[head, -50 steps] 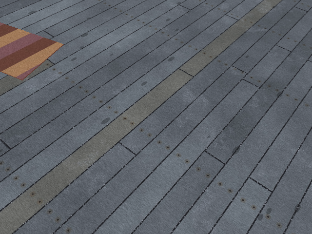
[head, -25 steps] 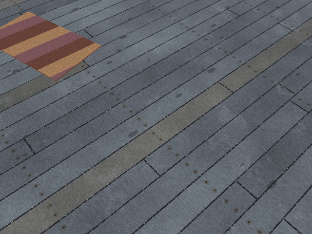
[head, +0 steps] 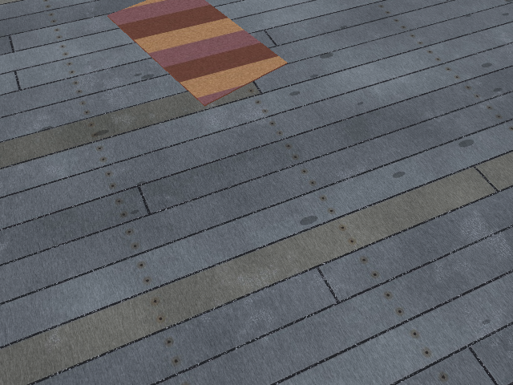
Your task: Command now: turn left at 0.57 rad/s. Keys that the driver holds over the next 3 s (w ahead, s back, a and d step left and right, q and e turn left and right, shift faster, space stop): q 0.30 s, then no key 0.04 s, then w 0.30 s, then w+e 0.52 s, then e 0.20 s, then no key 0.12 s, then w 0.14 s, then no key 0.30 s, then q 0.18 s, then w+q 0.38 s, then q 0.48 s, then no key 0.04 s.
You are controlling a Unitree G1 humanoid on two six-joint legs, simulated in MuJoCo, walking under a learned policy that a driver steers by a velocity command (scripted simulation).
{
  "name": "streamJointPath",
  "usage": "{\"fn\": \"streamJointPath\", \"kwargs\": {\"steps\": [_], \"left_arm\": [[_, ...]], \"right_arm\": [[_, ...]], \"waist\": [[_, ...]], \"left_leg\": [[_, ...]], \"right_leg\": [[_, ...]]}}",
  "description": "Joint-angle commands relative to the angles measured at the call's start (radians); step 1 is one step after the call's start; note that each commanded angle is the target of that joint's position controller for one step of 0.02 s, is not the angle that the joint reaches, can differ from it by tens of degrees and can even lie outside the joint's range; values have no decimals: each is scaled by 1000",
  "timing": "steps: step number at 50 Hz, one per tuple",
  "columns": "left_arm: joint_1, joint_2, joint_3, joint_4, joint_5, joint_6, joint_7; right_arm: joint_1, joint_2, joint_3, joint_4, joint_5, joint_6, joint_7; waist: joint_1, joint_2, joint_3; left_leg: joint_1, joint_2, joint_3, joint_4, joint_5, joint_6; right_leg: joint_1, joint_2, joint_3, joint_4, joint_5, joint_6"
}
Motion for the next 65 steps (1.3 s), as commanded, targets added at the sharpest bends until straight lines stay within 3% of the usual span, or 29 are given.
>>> {"fn": "streamJointPath", "kwargs": {"steps": [1, 4, 5, 6, 7, 8, 10, 12, 17, 20, 24, 25, 26, 27, 28, 29, 32, 39, 45, 48, 49, 50, 51, 52, 53, 54, 56, 60, 65], "left_arm": [[-3, 97, 24, -68, -4, -28, -11], [92, 123, 39, -44, 2, -39, -20], [117, 189, 54, -50, 19, -34, -14], [91, 253, 64, -46, 42, -24, -10], [57, 197, 51, -76, 48, -29, -8], [7, 141, 35, -95, 40, -29, -1], [-35, 103, 22, -105, 10, -23, 11], [1, 116, 21, -97, 13, -12, 21], [74, 173, 38, -85, 16, 4, 18], [96, 205, 45, -77, -6, 0, -5], [93, 166, 21, -52, -27, -22, -36], [93, 104, -2, -44, -11, -34, -43], [59, 11, -36, -78, 30, -48, -56], [18, 79, -12, -122, 4, -62, -49], [-15, 161, 12, -124, -19, -71, -45], [-2, 170, 18, -114, -30, -75, -51], [31, 137, 17, -72, -5, -85, -55], [-34, 56, -19, -87, -15, -75, -70], [-128, 56, -31, -150, -16, -86, -100], [-45, 105, -7, -154, -13, -84, -102], [85, 143, 16, -128, -15, -79, -96], [237, 195, 43, -100, -20, -71, -81], [373, 308, 72, -93, -12, -63, -61], [372, 280, 58, -101, -22, -70, -63], [341, 218, 42, -102, -15, -72, -59], [291, 191, 34, -108, -14, -74, -55], [174, 138, 13, -137, 0, -75, -50], [122, 149, 17, -150, 7, -80, -33], [192, 174, 30, -109, -18, -47, -5]], "right_arm": [[-17, -169, -50, -79, 5, -3, 1], [-50, -147, -44, -94, 21, 6, -4], [-17, -97, -30, -99, 11, 6, -3], [25, -88, -30, -125, 15, -1, 0], [28, -180, -56, -110, -2, -11, 2], [35, -216, -73, -83, 8, -8, 6], [48, -169, -66, -61, 3, 12, 6], [20, -120, -48, -80, 14, 17, 14], [-67, -67, -18, -131, 6, 11, 23], [-54, -67, -10, -126, 12, 9, 30], [87, -63, -13, -52, 12, -9, 36], [164, -80, -20, -29, 14, -14, 30], [269, -163, -34, -19, 4, -21, 17], [272, -256, -55, -30, -6, -40, 28], [244, -191, -41, -31, -1, -64, 35], [206, -142, -23, -23, -2, -82, 36], [147, -104, -7, -27, -6, -97, 29], [190, -119, -19, 32, -14, -113, 19], [220, -140, -32, 91, 5, -111, 16], [203, -176, -41, 93, 1, -93, 1], [191, -183, -41, 89, -1, -82, -6], [200, -178, -34, 82, -2, -82, -13], [276, -82, -1, 35, -26, -101, -5], [286, -42, 26, 33, -17, -139, 12], [152, -122, 4, 10, 31, -163, 28], [83, -127, 9, -18, 43, -176, 31], [64, -124, 2, -16, -5, -176, 19], [103, -94, 5, -8, -28, -134, 14], [-67, -31, 27, -44, -28, -135, 12]], "waist": [[3, 171, -140], [52, 137, -152], [32, -23, -171], [-21, -296, -121], [2, -228, -110], [-11, -151, -95], [-12, -128, -57], [11, -130, -43], [72, -166, -91], [83, -181, -94], [0, -131, -64], [-36, -76, -99], [-59, 187, -158], [-70, 281, -97], [-79, 188, -25], [-52, 180, 36], [-12, 125, 58], [-42, 89, 56], [-60, 74, 105], [4, 127, -11], [78, 125, -98], [153, 95, -185], [136, -136, -330], [114, -198, -498], [159, -117, -369], [136, -63, -228], [46, 8, -79], [-19, -42, -22], [51, -70, -76]], "left_leg": [[177, 243, -329, -93, 269, 175], [93, 167, -310, -11, 173, 97], [-43, 82, -208, 157, -86, 41], [-253, -77, -14, 344, -437, -20], [-285, 6, -12, 576, -442, -64], [-268, 27, -10, 657, -367, -76], [-301, 39, 15, 732, -256, -110], [-308, 53, 67, 703, -205, -128], [-228, 105, 125, 437, -223, -135], [-83, 92, 186, 275, -233, -99], [241, 45, 231, -73, -73, -9], [397, 91, 155, -93, -66, 10], [555, 332, -160, -133, 63, 74], [471, 492, -466, -255, -164, 253], [416, 466, -451, -291, -302, 274], [384, 412, -357, -307, -360, 236], [348, 319, -176, -353, -105, 168], [323, 289, 95, -390, 147, 137], [405, 345, 194, -362, 277, 115], [473, 339, 251, -151, 854, 74], [449, 313, 287, 34, 999, 48], [286, 282, 301, 266, 935, 9], [-128, 168, 286, 686, 308, -58], [-332, 5, 88, 914, -373, -76], [-445, 73, 7, 955, -314, -53], [-463, 120, 30, 891, -233, -30], [-352, 187, 49, 720, -134, -35], [-242, 186, 96, 582, -77, -96], [-119, 73, 138, 194, 241, -129]], "right_leg": [[15, 15, -6, -103, -5, -14], [231, -33, -9, -376, 222, -61], [354, -224, 153, -409, 289, -134], [363, -408, 384, -434, 503, -304], [309, -474, 413, -439, 507, -384], [277, -405, 298, -426, 469, -343], [281, -301, 150, -411, 422, -275], [293, -268, 66, -420, 464, -278], [387, -305, 8, -404, 541, -302], [302, -305, 6, -461, 199, -296], [139, -274, -21, -398, -2, -235], [48, -231, -75, -284, -28, -182], [-143, -128, -191, 83, -192, -90], [-369, -50, -153, 265, -289, -65], [-413, -105, -82, 372, -226, -73], [-436, -133, -65, 372, -113, -90], [-392, -154, -68, 308, 118, -89], [-320, -121, -89, 35, 381, -44], [-283, -78, -119, -137, 363, -113], [-104, 13, -199, -141, 240, -175], [66, 60, -228, -157, 237, -204], [343, 56, -174, -172, 265, -243], [766, -222, 282, -167, 201, -399], [906, -376, 767, -370, -19, -520], [823, -346, 664, -438, -96, -451], [664, -311, 529, -453, -72, -407], [353, -232, 355, -494, 127, -370], [111, -167, 193, -521, 540, -378], [83, -57, 84, -411, 674, -271]]}}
